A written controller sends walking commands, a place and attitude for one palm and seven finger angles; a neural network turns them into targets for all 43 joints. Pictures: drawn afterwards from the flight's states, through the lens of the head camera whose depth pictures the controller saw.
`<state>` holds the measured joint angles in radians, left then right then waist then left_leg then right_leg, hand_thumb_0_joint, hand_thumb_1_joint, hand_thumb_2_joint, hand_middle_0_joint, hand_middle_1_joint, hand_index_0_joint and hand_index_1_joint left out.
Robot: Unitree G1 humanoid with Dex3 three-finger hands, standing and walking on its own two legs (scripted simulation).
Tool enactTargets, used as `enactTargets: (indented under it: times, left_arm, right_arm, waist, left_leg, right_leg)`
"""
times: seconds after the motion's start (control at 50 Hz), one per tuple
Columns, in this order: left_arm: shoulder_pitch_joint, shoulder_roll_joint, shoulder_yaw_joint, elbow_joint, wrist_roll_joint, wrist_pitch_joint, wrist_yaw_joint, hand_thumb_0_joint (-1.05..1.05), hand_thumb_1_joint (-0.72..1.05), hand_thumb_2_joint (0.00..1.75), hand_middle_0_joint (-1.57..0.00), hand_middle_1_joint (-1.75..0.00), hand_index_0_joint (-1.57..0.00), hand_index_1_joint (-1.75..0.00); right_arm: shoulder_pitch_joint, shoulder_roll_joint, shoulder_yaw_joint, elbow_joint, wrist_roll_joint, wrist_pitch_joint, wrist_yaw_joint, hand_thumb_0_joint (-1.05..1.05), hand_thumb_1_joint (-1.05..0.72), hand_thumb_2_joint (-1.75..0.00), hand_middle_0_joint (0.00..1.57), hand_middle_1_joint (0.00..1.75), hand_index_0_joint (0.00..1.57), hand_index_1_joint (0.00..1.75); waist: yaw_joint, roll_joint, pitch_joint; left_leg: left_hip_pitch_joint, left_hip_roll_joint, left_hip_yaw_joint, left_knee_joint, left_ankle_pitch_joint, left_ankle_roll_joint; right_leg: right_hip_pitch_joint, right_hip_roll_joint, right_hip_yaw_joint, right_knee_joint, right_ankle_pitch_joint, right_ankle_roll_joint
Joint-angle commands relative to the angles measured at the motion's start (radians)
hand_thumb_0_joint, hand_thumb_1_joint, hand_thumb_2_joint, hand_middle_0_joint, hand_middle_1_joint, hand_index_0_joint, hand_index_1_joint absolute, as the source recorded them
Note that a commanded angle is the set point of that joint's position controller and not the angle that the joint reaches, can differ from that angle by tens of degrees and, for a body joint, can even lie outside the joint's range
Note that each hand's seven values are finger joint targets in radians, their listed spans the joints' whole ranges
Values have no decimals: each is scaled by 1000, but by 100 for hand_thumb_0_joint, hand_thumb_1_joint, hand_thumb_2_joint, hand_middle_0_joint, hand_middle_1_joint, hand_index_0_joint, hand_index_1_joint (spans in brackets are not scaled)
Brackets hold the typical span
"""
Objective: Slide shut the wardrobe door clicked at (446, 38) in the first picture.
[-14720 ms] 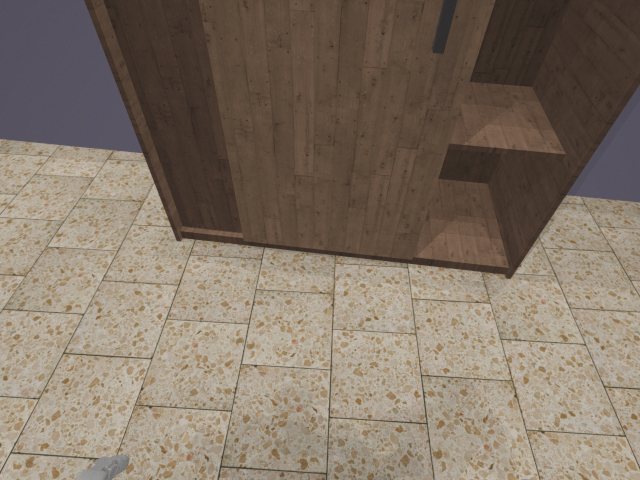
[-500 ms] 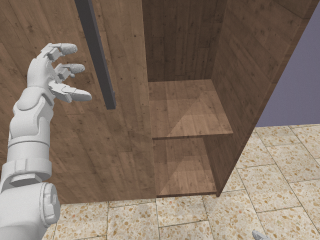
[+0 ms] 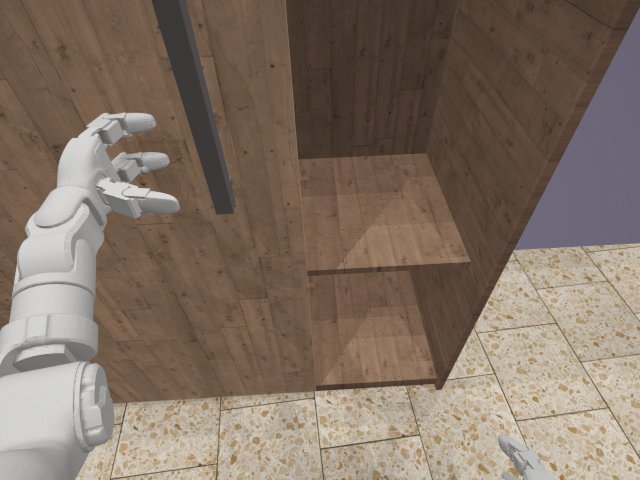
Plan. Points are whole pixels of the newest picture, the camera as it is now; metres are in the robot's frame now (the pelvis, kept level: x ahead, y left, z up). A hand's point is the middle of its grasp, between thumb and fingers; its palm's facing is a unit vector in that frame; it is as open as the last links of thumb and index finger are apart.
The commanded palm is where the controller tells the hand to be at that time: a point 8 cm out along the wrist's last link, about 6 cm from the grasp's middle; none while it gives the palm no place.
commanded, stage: move the hooked fingers beside the handle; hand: left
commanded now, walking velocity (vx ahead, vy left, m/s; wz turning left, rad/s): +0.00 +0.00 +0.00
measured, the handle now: (204, 111) +0.48 +0.15 +0.24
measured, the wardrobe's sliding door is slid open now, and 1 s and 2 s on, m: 0.38 0.38 0.38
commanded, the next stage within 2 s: feel for the door with the fingertips in 0.74 s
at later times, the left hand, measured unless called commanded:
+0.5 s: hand (160, 157) +0.43 +0.20 +0.21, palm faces +0.08 -1.00 +0.01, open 13.9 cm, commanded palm +0.40 +0.25 +0.21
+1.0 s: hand (168, 160) +0.42 +0.19 +0.21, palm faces +0.08 -1.00 -0.01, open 14.0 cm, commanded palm +0.39 +0.24 +0.21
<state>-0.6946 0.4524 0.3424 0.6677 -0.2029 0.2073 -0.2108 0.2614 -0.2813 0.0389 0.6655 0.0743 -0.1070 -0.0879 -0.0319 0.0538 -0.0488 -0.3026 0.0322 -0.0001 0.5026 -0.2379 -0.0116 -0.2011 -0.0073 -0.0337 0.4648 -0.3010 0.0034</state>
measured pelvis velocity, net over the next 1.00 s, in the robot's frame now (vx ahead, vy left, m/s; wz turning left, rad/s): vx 0.00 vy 0.00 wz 0.00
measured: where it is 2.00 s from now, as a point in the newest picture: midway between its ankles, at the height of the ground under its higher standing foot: outside the picture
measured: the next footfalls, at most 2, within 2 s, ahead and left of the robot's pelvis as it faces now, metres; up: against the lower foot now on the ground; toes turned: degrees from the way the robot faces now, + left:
none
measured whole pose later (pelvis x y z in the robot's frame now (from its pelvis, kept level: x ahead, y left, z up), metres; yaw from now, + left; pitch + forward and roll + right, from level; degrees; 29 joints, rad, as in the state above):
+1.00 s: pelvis +0.00 +0.00 +0.00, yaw +0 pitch +1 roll +0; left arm -0.67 0.37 0.30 0.52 -0.20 0.19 -0.14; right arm 0.25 -0.28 0.03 0.68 0.07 -0.11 -0.08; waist -0.03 0.05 -0.03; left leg -0.28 0.03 -0.01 0.49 -0.24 -0.02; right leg -0.18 0.00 -0.04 0.46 -0.30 0.00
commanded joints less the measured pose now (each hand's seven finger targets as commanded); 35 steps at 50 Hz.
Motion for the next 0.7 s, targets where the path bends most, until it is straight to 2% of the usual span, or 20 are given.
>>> enactTargets:
  times: [0.0,0.02,0.06,0.1,0.18,0.22,0.26,0.28,0.3,0.34,0.44,0.46,0.48,0.52,0.54,0.56,0.58,0.62,0.66,0.68]
  left_arm:
    - [-607,310,80,-393,-4,-187,23,0,-50,30,-30,-120,-30,-120]
    - [-636,286,58,-416,-2,-205,25,0,-50,30,-30,-120,-30,-120]
    - [-622,299,69,-422,4,-216,29,0,-50,30,-30,-120,-30,-120]
    - [-569,246,41,-361,3,-185,23,0,-50,30,-30,-120,-30,-120]
    - [-373,213,37,-145,-4,-64,6,0,-50,30,-30,-120,-30,-120]
    - [-419,163,-6,-178,-18,-45,0,0,-50,30,-30,-120,-30,-120]
    - [-411,191,16,-168,-15,-51,9,0,-50,30,-30,-120,-30,-120]
    - [-447,225,39,-230,-11,-70,15,0,-50,30,-30,-120,-30,-120]
    - [-475,192,12,-300,-11,-91,19,0,-50,30,-30,-120,-30,-120]
    - [-503,183,8,-352,-5,-115,30,0,-50,30,-30,-120,-30,-120]
    - [-539,211,37,-361,-6,-126,56,0,-50,30,-30,-120,-30,-120]
    - [-515,239,58,-352,1,-123,65,0,-50,30,-30,-120,-30,-120]
    - [-515,230,55,-360,8,-119,69,0,-50,30,-30,-120,-30,-120]
    - [-456,245,75,-311,14,-99,74,0,-50,30,-30,-120,-30,-120]
    - [-462,241,67,-313,17,-93,73,0,-50,30,-30,-120,-30,-120]
    - [-420,270,94,-284,19,-88,75,0,-50,30,-30,-120,-30,-120]
    - [-436,223,53,-312,16,-88,67,0,-50,30,-30,-120,-30,-120]
    - [-444,206,39,-322,9,-86,58,0,-50,30,-30,-120,-30,-120]
    - [-414,234,67,-338,5,-91,55,0,-50,30,-30,-120,-30,-120]
    - [-408,226,63,-337,2,-92,50,0,-50,30,-30,-120,-30,-120]
  right_arm:
    - [-48,-121,-53,-128,-9,-56,-11,0,-90,-90,20,30,20,30]
    - [-50,-116,-50,-126,-10,-60,-11,0,-90,-90,20,30,20,30]
    - [-41,-119,-51,-113,-15,-68,-9,0,-90,-90,20,30,20,30]
    - [-42,-117,-50,-109,-10,-72,-8,0,-90,-90,20,30,20,30]
    - [-29,-133,-53,-108,3,-54,-6,0,-90,-90,20,30,20,30]
    - [-39,-131,-55,-118,6,-54,-5,0,-90,-90,20,30,20,30]
    - [-30,-136,-57,-110,2,-49,-5,0,-90,-90,20,30,20,30]
    - [-32,-136,-58,-119,0,-50,-4,0,-90,-90,20,30,20,30]
    - [-42,-127,-58,-130,0,-54,-2,0,-90,-90,20,30,20,30]
    - [-42,-120,-58,-128,-5,-59,-2,0,-90,-90,20,30,20,30]
    - [-48,-119,-53,-110,-7,-61,-6,0,-90,-90,20,30,20,30]
    - [-46,-121,-52,-107,-10,-57,-6,0,-90,-90,20,30,20,30]
    - [-51,-118,-50,-113,-10,-59,-4,0,-90,-90,20,30,20,30]
    - [-53,-116,-49,-115,-8,-55,-3,0,-90,-90,20,30,20,30]
    - [-52,-116,-48,-118,-8,-52,-3,0,-90,-90,20,30,20,30]
    - [-46,-121,-50,-116,-10,-45,-2,0,-90,-90,20,30,20,30]
    - [-58,-117,-48,-129,-6,-45,0,0,-90,-90,20,30,20,30]
    - [-64,-115,-50,-134,-4,-47,0,0,-90,-90,20,30,20,30]
    - [-63,-119,-51,-137,-8,-45,1,0,-90,-90,20,30,20,30]
    - [-64,-118,-52,-140,-4,-42,0,0,-90,-90,20,30,20,30]
  waist:
    - [-22,9,-343]
    - [-27,61,-361]
    - [-22,108,-388]
    - [-21,105,-363]
    - [3,-23,-225]
    - [-10,-39,-212]
    - [-8,-72,-200]
    - [-6,-53,-236]
    - [-10,-38,-273]
    - [-14,-2,-316]
    - [-16,13,-306]
    - [-3,12,-308]
    - [-3,33,-311]
    - [10,7,-294]
    - [5,13,-293]
    - [17,-25,-285]
    - [8,-5,-283]
    - [2,-18,-281]
    - [14,-15,-299]
    - [9,-36,-301]
  left_leg:
    - [268,-34,1,-10,267,56]
    - [300,-32,-1,-8,284,53]
    - [332,-30,-7,-3,312,50]
    - [327,-30,-11,-8,320,46]
    - [202,-33,2,-27,268,49]
    - [203,-34,1,-30,251,52]
    - [190,-33,1,-26,236,53]
    - [205,-33,-1,-27,249,54]
    - [234,-34,-2,-24,274,55]
    - [278,-31,-4,-16,305,53]
    - [283,-27,-11,-27,278,49]
    - [272,-28,-8,-26,275,49]
    - [273,-29,-5,-28,289,49]
    - [251,-30,-1,-28,294,49]
    - [250,-30,3,-31,298,49]
    - [225,-30,1,-32,295,48]
    - [235,-31,8,-33,300,50]
    - [243,-31,9,-31,301,51]
    - [246,-32,9,-27,320,52]
    - [247,-33,10,-28,320,53]
  right_leg:
    - [-5,25,4,-49,346,-15]
    - [-12,25,5,-46,349,-18]
    - [-4,24,2,-47,354,-23]
    - [-13,27,-6,-47,366,-25]
    - [-21,28,-23,-57,358,-20]
    - [-45,28,-24,-65,342,-17]
    - [-46,28,-23,-69,320,-17]
    - [-38,29,-18,-63,331,-17]
    - [-24,28,-17,-56,348,-18]
    - [-28,29,-15,-48,361,-19]
    - [-31,30,-13,-55,325,-20]
    - [-14,28,-13,-57,317,-22]
    - [-12,27,-12,-53,339,-21]
    - [3,27,-13,-51,356,-20]
    - [3,26,-12,-51,364,-19]
    - [27,25,-17,-53,361,-21]
    - [17,25,-12,-53,379,-18]
    - [12,27,-13,-53,387,-17]
    - [36,26,-13,-51,403,-21]
    - [35,27,-13,-50,413,-17]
